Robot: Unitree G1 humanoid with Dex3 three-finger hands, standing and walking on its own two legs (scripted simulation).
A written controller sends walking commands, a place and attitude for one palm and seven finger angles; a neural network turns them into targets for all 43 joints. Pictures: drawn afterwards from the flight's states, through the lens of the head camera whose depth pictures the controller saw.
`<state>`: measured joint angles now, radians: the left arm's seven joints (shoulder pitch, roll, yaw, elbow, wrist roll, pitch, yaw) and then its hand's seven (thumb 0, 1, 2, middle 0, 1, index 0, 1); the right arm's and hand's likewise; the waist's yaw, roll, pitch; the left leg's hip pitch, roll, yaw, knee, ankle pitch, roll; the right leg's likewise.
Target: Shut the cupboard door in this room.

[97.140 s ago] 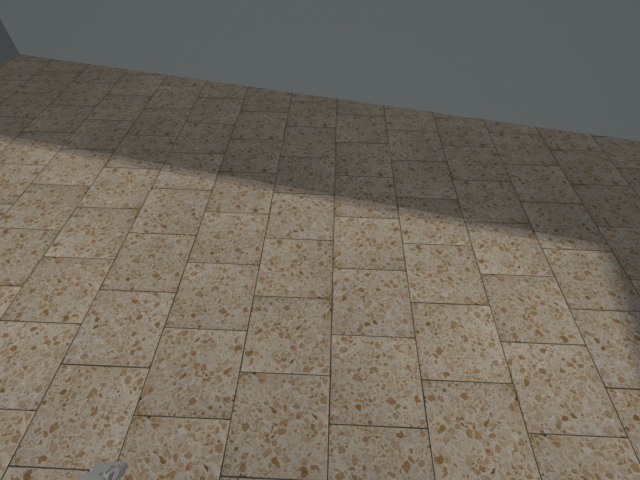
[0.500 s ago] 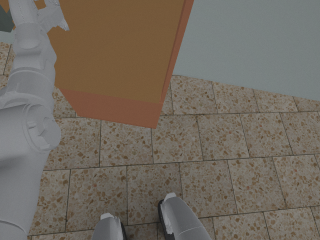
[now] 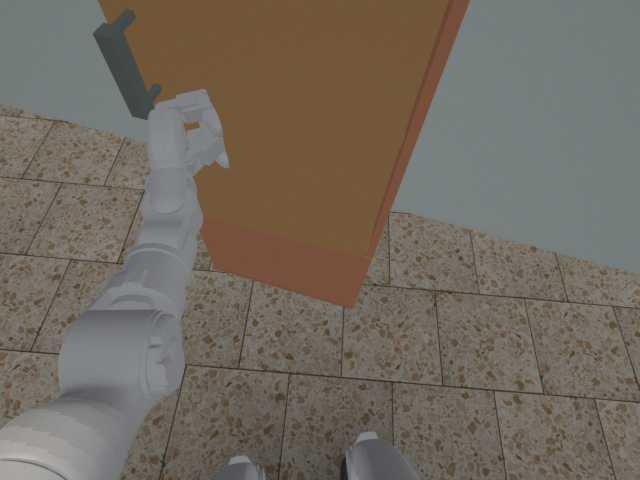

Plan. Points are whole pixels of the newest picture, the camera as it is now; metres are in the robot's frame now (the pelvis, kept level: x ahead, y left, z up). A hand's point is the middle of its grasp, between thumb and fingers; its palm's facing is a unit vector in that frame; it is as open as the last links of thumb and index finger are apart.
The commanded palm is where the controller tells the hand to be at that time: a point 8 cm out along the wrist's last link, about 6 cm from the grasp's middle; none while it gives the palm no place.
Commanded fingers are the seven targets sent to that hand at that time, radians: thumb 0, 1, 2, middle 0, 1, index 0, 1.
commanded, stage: pull the fist back off the door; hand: left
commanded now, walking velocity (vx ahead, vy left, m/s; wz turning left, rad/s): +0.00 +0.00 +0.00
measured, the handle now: (135, 66) +0.66 +0.20 +0.09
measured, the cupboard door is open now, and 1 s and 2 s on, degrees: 1 1 1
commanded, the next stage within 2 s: draw the hand back to the body in 0.04 s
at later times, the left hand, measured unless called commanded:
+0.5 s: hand (160, 176) +0.43 +0.13 +0.13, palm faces +0.10 -0.99 -0.03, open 3.1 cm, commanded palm +0.38 +0.18 +0.14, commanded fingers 0.00 0.90 0.90 -1.30 -1.50 -1.30 -1.50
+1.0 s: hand (15, 308) +0.28 +0.21 +0.17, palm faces +0.28 -0.92 -0.26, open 3.6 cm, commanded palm +0.23 +0.25 +0.19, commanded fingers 0.00 0.90 0.90 -0.67 -0.81 -0.67 -0.81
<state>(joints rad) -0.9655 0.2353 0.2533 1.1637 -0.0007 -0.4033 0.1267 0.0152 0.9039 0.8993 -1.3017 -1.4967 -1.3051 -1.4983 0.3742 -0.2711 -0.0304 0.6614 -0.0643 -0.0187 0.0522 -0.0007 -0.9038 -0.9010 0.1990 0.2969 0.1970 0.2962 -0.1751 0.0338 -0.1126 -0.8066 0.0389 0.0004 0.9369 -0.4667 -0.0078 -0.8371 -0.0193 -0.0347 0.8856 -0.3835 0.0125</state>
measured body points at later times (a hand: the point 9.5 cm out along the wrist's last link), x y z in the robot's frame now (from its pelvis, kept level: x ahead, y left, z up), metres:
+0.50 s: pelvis +0.00 -0.01 +0.02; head +0.04 -0.02 +0.47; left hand +0.42 +0.18 +0.13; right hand +0.02 -0.27 -0.10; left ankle -0.02 +0.12 -0.69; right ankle +0.02 -0.13 -0.69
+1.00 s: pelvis +0.00 -0.01 +0.06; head -0.02 -0.03 +0.50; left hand +0.26 +0.25 +0.19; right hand +0.20 -0.22 -0.02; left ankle -0.02 +0.12 -0.69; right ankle +0.02 -0.13 -0.69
